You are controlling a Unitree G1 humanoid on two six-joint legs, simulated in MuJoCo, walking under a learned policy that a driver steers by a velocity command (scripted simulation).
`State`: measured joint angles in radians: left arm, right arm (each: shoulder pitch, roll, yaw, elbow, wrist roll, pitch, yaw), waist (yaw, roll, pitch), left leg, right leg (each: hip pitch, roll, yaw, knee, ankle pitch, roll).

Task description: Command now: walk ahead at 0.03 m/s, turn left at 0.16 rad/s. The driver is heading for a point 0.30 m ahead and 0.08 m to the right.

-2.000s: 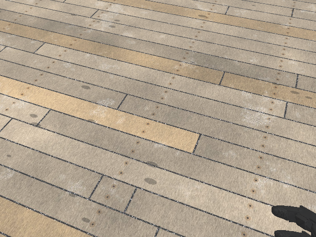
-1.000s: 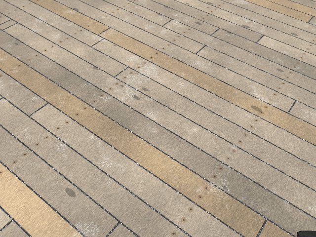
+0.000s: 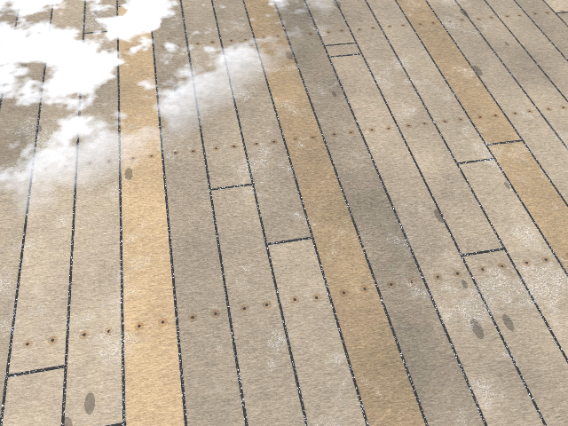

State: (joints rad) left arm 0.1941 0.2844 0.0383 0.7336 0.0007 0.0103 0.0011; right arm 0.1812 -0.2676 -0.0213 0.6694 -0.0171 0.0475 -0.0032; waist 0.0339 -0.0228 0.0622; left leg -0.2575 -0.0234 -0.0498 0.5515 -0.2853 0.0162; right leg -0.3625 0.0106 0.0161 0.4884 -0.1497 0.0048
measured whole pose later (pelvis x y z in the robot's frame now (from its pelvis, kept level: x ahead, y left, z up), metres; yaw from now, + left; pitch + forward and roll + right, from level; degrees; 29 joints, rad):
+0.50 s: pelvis +0.05 +0.01 +0.00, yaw +0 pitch -1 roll +0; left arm 0.16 0.25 0.03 0.86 0.01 0.00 0.02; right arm 0.25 -0.24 -0.01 0.77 -0.01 -0.01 -0.01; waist 0.01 0.00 0.02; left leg -0.15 -0.04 -0.05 0.51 -0.35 0.03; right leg -0.28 -0.01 0.02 0.50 -0.21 0.03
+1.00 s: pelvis +0.15 -0.05 +0.01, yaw +1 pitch +1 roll +0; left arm 0.15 0.25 0.02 0.93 0.01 -0.06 -0.01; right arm 0.30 -0.29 -0.06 0.85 0.00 0.00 -0.05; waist 0.00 0.04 0.03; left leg -0.35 0.02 -0.05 0.97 -0.47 -0.06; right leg -0.25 0.02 -0.05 0.44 -0.19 -0.06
